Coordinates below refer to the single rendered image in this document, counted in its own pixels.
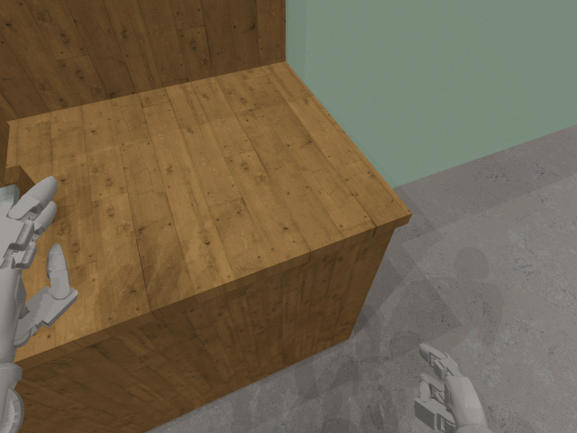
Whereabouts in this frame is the tap lever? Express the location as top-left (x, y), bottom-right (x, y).
top-left (0, 184), bottom-right (22, 276)

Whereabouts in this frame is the robot left forearm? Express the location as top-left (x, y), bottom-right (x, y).
top-left (0, 363), bottom-right (24, 433)

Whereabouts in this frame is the counter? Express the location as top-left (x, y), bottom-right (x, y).
top-left (0, 0), bottom-right (413, 433)

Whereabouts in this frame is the left robot hand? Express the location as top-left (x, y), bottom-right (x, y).
top-left (0, 176), bottom-right (78, 364)

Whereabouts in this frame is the right robot hand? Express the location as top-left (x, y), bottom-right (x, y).
top-left (415, 344), bottom-right (488, 433)

